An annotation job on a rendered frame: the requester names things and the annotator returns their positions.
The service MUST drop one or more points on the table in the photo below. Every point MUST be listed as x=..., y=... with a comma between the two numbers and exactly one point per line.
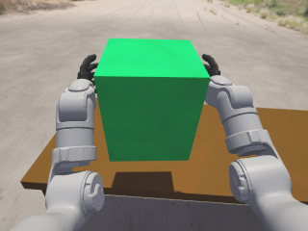
x=205, y=176

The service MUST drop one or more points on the left robot forearm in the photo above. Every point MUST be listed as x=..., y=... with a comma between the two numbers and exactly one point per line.
x=74, y=126

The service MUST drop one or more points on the right robot upper arm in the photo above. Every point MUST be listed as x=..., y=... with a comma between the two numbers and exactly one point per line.
x=263, y=184

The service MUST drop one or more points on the carton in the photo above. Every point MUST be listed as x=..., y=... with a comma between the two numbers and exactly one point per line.
x=150, y=94

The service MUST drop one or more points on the robot left hand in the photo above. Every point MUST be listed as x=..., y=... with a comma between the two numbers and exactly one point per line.
x=86, y=69

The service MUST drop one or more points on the robot right hand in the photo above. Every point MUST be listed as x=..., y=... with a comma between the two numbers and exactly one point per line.
x=212, y=68

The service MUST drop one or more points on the left robot upper arm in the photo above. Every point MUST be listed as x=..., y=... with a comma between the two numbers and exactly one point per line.
x=71, y=199

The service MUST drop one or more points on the right robot forearm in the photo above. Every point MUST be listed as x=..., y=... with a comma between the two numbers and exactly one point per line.
x=244, y=132

